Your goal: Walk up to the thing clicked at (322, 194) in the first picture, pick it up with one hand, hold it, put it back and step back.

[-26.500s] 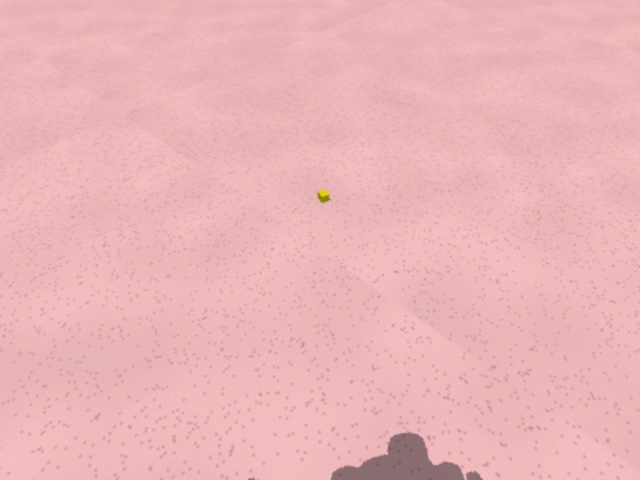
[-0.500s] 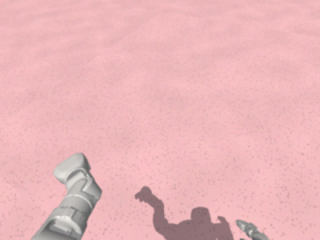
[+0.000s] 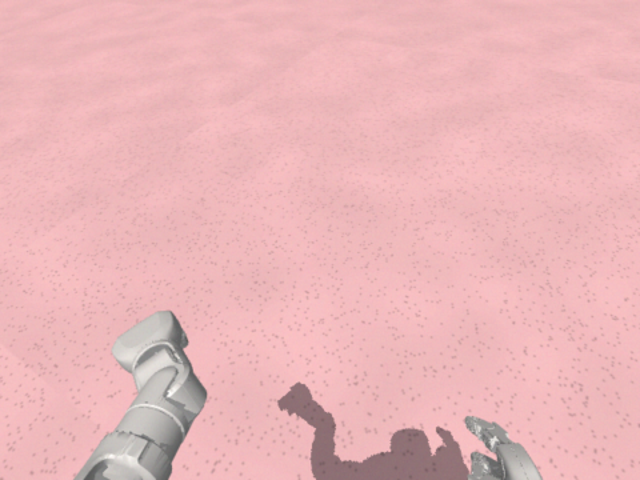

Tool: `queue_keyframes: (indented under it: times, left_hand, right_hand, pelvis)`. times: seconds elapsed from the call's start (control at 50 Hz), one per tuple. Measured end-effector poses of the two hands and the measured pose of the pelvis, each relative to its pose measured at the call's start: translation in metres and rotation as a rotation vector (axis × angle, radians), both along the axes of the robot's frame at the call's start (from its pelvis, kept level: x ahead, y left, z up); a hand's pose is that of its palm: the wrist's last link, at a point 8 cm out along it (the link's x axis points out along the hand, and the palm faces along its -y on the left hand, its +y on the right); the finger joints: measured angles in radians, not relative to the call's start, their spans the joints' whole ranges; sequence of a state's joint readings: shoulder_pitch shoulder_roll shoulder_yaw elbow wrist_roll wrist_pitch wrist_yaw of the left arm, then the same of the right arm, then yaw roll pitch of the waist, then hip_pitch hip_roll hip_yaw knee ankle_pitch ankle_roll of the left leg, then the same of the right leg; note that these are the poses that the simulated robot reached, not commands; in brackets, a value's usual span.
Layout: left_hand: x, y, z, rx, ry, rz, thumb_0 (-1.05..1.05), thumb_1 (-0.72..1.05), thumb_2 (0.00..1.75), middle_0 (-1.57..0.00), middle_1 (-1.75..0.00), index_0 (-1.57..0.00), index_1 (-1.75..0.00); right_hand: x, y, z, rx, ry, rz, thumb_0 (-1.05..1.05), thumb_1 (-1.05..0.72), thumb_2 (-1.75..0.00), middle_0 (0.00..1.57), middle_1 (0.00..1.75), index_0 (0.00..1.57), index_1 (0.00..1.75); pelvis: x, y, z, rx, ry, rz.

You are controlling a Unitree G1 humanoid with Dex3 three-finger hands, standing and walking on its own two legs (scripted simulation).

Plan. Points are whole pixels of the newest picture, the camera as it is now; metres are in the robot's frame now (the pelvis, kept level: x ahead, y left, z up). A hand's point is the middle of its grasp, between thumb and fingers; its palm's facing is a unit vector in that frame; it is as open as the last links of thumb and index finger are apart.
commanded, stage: hold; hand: left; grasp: from above
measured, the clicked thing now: (171, 367) +0.32 +0.24 -0.07
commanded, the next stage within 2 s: crouch in 0.32 s
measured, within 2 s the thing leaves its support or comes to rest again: neither
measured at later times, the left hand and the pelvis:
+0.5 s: hand (174, 367) +0.30 +0.22 -0.03, palm faces -0.32 -0.29 -0.90, open 7.3 cm; pelvis +0.00 +0.00 +0.00, yaw +0 degrees
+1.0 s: hand (205, 394) +0.32 +0.22 -0.19, palm faces -0.36 -0.22 -0.91, open 7.0 cm; pelvis -0.03 +0.00 -0.08, yaw +0 degrees
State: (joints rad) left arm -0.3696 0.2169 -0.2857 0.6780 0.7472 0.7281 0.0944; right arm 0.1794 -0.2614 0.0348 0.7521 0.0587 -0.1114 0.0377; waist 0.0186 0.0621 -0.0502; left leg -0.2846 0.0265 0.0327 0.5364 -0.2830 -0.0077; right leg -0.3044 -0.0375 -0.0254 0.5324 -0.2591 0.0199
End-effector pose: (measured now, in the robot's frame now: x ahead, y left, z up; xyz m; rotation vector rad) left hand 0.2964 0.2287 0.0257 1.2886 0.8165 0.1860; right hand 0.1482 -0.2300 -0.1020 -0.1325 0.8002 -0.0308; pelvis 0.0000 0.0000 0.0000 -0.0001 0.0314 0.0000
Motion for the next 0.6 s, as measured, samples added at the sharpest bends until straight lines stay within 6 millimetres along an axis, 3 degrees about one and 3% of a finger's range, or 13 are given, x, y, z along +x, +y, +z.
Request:
queue_keyframes:
  times: [0.22,0.5,0.6]
  left_hand:
    - [-0.003,-0.003,0.004,0.006,0.007,-0.011,0.03,0.44,0.24,-1.0,-0.36,-0.87,-0.3]
    - [0.001,-0.007,0.001,0.015,0.006,-0.025,0.04,0.44,0.22,-1.01,-0.35,-0.88,-0.28]
    - [0.002,-0.007,-0.008,0.028,0.027,-0.019,0.05,0.46,0.17,-1.05,-0.3,-0.92,-0.23]
  right_hand:
    - [0.005,0.002,0.003,0.003,-0.031,0.008,0.01,-0.92,-0.91,0.2,0.3,0.2,0.3]
    - [-0.003,-0.005,0.0,-0.01,-0.005,-0.008,0.01,-0.91,-0.9,0.2,0.3,0.2,0.3]
    - [-0.007,-0.006,-0.001,-0.013,0.001,-0.012,0.01,-0.89,-0.9,0.2,0.3,0.2,0.3]
  pelvis:
    - [-0.003,-0.002,0.0,0.003,-0.008,0.003]
    - [-0.003,-0.004,0.0,0.003,-0.002,0.001]
    - [-0.003,-0.004,-0.001,0.004,0.006,0.001]
